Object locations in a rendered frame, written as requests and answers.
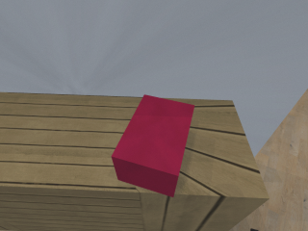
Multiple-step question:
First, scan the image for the carton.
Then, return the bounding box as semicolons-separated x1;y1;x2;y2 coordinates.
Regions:
111;94;194;197

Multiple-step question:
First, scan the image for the pedestal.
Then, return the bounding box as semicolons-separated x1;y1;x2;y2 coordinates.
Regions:
0;91;270;231

